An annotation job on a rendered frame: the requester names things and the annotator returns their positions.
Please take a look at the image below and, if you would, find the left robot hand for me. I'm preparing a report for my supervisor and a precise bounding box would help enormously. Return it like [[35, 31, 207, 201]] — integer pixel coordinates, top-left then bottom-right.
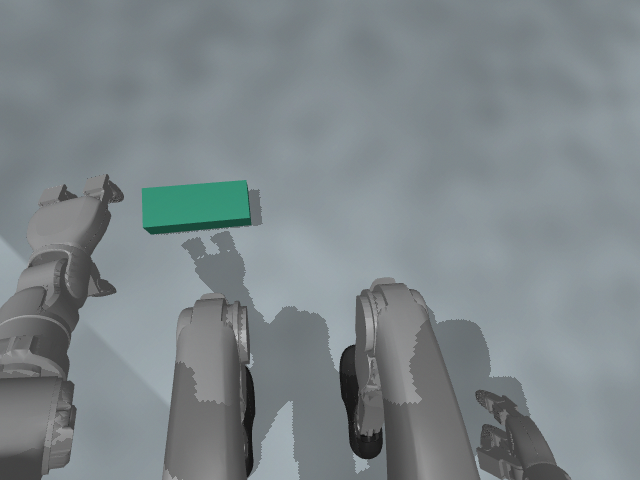
[[27, 174, 124, 297]]

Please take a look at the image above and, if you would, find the right robot foot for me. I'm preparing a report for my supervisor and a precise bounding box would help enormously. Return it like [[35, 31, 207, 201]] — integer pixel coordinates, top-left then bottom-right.
[[340, 345, 383, 459]]

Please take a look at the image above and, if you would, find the right robot arm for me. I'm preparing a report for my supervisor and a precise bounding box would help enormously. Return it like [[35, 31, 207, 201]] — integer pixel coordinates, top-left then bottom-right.
[[522, 463, 572, 480]]

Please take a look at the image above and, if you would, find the right robot hand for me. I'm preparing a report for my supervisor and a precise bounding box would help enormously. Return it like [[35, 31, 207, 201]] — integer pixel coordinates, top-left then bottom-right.
[[475, 390, 557, 480]]

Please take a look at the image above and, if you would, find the carton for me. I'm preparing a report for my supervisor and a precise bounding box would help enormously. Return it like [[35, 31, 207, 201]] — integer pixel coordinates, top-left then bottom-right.
[[142, 180, 251, 234]]

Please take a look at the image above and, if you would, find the left robot arm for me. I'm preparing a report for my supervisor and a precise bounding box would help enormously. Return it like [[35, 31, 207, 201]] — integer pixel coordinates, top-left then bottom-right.
[[0, 244, 92, 480]]

